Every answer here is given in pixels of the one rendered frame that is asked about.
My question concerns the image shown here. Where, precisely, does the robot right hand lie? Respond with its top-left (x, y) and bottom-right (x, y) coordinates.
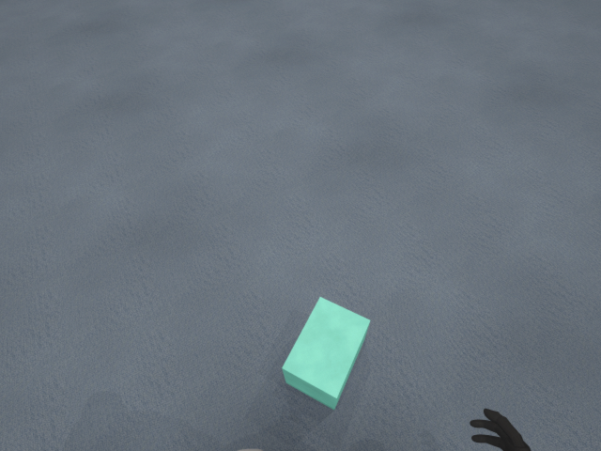
top-left (470, 409), bottom-right (531, 451)

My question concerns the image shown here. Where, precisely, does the carton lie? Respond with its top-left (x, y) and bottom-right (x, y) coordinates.
top-left (282, 297), bottom-right (370, 410)

